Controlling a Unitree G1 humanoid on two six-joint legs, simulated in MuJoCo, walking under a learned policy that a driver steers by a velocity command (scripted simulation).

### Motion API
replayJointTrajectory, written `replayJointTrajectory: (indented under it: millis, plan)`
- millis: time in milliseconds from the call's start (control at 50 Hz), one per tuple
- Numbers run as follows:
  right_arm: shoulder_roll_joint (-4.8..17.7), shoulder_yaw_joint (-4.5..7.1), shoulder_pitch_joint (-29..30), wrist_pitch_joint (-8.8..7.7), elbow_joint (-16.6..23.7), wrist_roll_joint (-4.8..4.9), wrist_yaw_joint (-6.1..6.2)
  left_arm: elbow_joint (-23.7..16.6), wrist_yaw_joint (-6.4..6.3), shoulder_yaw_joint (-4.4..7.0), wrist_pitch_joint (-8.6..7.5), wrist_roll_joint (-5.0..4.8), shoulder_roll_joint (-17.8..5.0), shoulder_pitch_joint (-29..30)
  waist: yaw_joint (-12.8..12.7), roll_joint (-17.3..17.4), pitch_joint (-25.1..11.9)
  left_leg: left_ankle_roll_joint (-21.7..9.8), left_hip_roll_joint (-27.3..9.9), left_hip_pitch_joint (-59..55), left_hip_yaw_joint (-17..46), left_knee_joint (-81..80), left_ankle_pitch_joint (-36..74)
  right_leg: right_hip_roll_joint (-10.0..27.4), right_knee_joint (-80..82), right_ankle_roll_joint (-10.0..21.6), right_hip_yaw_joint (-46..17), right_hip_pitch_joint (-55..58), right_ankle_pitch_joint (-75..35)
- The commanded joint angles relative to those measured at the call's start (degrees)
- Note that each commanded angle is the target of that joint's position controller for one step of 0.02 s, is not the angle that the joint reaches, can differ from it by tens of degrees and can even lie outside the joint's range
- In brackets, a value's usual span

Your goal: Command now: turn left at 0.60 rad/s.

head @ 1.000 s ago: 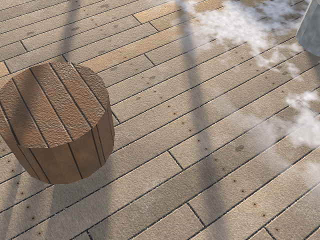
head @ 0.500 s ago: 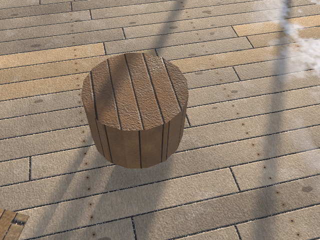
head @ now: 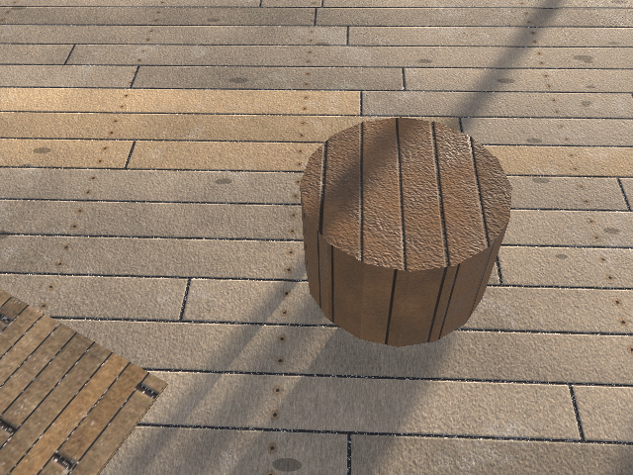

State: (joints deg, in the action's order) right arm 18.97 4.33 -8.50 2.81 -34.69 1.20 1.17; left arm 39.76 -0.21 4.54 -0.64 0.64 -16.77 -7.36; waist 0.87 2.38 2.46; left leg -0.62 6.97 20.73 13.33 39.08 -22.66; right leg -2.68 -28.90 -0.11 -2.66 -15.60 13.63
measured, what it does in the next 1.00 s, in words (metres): walks ahead: left foot, then right foot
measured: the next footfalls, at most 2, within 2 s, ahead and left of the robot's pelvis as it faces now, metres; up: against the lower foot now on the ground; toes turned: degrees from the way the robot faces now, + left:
left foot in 0.34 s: +0.01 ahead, +0.15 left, +0.00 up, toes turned +6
right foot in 0.80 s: +0.25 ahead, -0.08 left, +0.00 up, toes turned +7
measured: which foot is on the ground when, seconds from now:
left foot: up 0.00-0.32, down 0.34-0.80, up 0.82-1.00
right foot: down 0.00-0.34, up 0.36-0.78, down 0.80-1.00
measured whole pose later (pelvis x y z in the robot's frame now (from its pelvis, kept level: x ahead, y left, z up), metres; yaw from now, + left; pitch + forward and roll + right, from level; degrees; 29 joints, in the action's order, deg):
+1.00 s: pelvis +0.17 -0.01 +0.01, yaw +9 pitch +1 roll +1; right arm 18.1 3.0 -13.6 -0.9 -41.9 -0.1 1.3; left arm 44.6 0.8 1.3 -3.7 0.7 -15.4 -12.0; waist -0.4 2.5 2.9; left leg 3.4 -1.8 25.7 2.2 55.7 -21.9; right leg -1.7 -21.2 3.5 2.3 -13.5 8.7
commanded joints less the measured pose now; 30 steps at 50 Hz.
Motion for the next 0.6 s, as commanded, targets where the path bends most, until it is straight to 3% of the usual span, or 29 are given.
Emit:
replayJointTrajectory:
  millis: [20, 60, 100, 140, 180, 220, 240, 300, 320, 340, 360, 380, 400, 420, 460, 500, 600]
  plan:
    - [11.6, 3.99, -3.0, -1.27, 3.5, -0.27, 0.44, -4.7, -0.55, 2.30, -0.80, 1.23, -9.4, 0.3, 0.6, -12.1, -5.2, 3.1, -3.2, 11.5, -2.9, 25.5, -12.2, 25.1, 11.8, 16.2, -23.0, 7.6, -19.8]
    - [9.7, 4.07, -3.9, -0.17, 1.5, -0.16, 0.61, -5.4, -1.22, 1.44, -0.57, -0.08, -6.5, 3.9, 1.2, -9.3, -3.2, 4.9, -4.2, 12.9, -4.4, 30.4, -5.2, 18.3, 11.1, 11.7, -13.1, 7.0, -13.6]
    - [6.4, 3.08, -2.6, 0.24, 2.0, 0.12, 0.30, -4.9, -1.80, 1.09, -0.11, -0.34, -6.3, 2.7, -0.2, -9.6, -2.4, 6.1, -4.5, 13.5, -6.6, 29.9, -2.0, 15.9, 11.2, 11.7, -8.3, 7.6, -16.3]
    - [4.5, 2.23, 0.0, -0.10, 3.2, 0.22, 0.25, -4.0, -1.99, 1.25, 0.39, 0.05, -7.0, -0.2, -2.2, -10.9, -3.6, 6.7, -4.9, 13.5, -8.1, 24.1, -2.1, 16.0, 10.9, 12.8, -6.9, 11.6, -19.2]
    - [3.3, 1.42, 1.3, -0.31, 3.7, -0.48, 0.13, -3.7, -1.81, 1.52, 0.71, -0.02, -8.1, -0.9, -2.9, -11.5, -5.4, 6.8, -6.0, 10.5, -9.0, 17.0, -3.7, 17.1, 9.9, 13.6, -6.4, 13.8, -22.0]
    - [2.2, 0.59, 1.4, -0.45, 3.8, -0.88, -0.14, -3.6, -1.25, 1.90, 1.03, -0.53, -9.5, 0.1, -3.0, -12.3, -6.3, 6.3, -6.9, 4.5, -11.1, 9.0, -4.2, 17.4, 9.4, 13.6, -4.9, 12.1, -24.3]
    - [2.5, 0.40, 1.6, -0.55, 3.6, -0.58, -0.17, -3.2, -1.00, 1.94, 1.20, -0.96, -9.7, 0.0, -3.4, -13.6, -7.0, 5.9, -6.7, 2.5, -12.6, 5.4, -2.7, 17.4, 8.8, 13.5, -4.3, 11.8, -25.5]
    - [2.8, 0.57, -2.7, -0.24, 1.5, -0.62, -0.67, -2.1, -0.49, 1.45, 1.26, -2.02, -9.9, -0.1, -1.2, -12.2, -6.4, 3.8, -5.7, -6.7, -14.4, -10.2, 6.4, 17.1, 6.1, 12.2, -4.1, 8.9, -24.2]
    - [2.5, 0.46, -5.1, -0.26, 0.3, -0.76, -0.80, -1.4, -0.40, 0.81, 1.08, -2.32, -8.5, -0.9, 0.0, -11.0, -7.2, 2.1, -5.2, -13.4, -15.0, -18.4, 12.0, 16.0, 5.6, 10.1, -3.1, 5.6, -16.7]
    - [3.5, 0.41, -5.8, -0.24, 0.2, -0.94, -0.57, -0.3, 0.03, -0.28, 0.42, -1.61, -5.8, -3.5, 0.0, -7.6, -8.2, 0.5, -7.5, -21.9, -11.1, -20.2, 15.4, 13.8, 4.0, 5.9, -1.3, -0.5, -5.9]
    - [7.0, 0.85, -9.2, -0.18, 0.2, -1.10, 0.14, -1.0, 0.82, -1.93, -0.23, 1.14, -1.5, -3.7, -0.4, 5.0, -11.0, -3.1, -19.2, -29.7, 3.2, -20.1, 20.4, 8.3, -8.0, 0.5, 4.7, -9.2, 11.1]
    - [12.1, 2.37, -11.3, -0.76, -0.9, -1.74, -0.43, -3.5, 0.34, -1.15, -0.50, -0.13, -4.3, 0.4, 2.5, 13.6, -7.2, -13.2, -26.5, -21.9, 14.4, -24.8, 0.4, 3.4, -15.7, -1.3, 6.3, -17.7, 21.9]
    - [10.4, 2.00, -10.9, -2.22, -0.5, -1.96, -0.82, -4.0, -0.04, 0.25, -0.70, -1.35, -8.9, 3.9, 4.7, 8.8, -2.4, -15.5, -26.1, -19.6, 17.5, -29.1, -12.8, 5.4, -24.6, -1.6, 2.6, -22.0, 20.6]
    - [8.4, 1.25, -9.4, -3.40, -1.4, -1.92, -0.74, -3.8, 0.12, 0.99, -0.85, -2.05, -9.8, 3.6, 3.2, 9.1, 0.8, -14.0, -24.8, -18.3, 16.1, -30.4, -16.6, 6.3, -27.8, -0.9, 1.4, -25.1, 16.7]
    - [6.3, 0.55, -7.5, -4.82, -1.8, -0.97, -0.16, -2.0, 0.17, 1.33, -1.46, -1.66, -9.1, 1.2, 1.8, 8.0, 2.6, -11.7, -22.2, -19.2, 11.8, -31.6, -12.4, 7.7, -28.4, -0.5, 0.4, -27.2, 9.4]
    - [5.0, 0.06, -8.0, -5.57, -2.1, -1.31, 0.21, -1.2, 0.79, 0.92, -2.67, -1.51, -6.8, 0.8, 1.3, 5.8, 2.0, -11.0, -20.1, -19.1, 7.5, -32.4, -5.2, 7.8, -27.5, -0.6, 1.2, -26.4, 2.4]
    - [6.5, 0.76, -8.7, -6.47, -2.6, -0.84, -0.27, -1.5, 1.58, -0.50, -3.45, -1.40, -4.0, 3.3, 2.2, 5.0, 0.9, -10.9, -18.3, -15.6, -0.2, -32.5, 4.6, 6.6, -12.4, -2.4, 2.9, -18.6, -6.1]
